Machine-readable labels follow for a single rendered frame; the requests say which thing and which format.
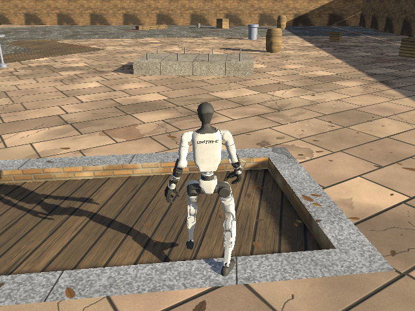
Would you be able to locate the robot left upper arm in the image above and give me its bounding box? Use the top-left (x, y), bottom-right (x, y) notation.
top-left (177, 131), bottom-right (193, 169)

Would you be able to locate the left robot forearm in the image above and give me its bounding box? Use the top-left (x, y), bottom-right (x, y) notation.
top-left (168, 159), bottom-right (183, 189)

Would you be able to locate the left robot hand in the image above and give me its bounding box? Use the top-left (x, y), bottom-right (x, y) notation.
top-left (165, 186), bottom-right (180, 204)

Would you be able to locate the robot right thigh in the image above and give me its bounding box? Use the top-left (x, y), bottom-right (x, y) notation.
top-left (217, 181), bottom-right (235, 231)

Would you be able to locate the right robot forearm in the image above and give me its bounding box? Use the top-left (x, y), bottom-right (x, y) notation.
top-left (231, 154), bottom-right (242, 174)

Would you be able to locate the robot right upper arm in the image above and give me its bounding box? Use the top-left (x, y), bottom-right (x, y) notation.
top-left (219, 130), bottom-right (238, 163)

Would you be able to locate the right robot hand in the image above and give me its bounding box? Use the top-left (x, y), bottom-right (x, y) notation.
top-left (227, 171), bottom-right (242, 184)

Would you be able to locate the right robot shin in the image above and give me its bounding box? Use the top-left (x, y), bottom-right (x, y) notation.
top-left (223, 220), bottom-right (236, 267)

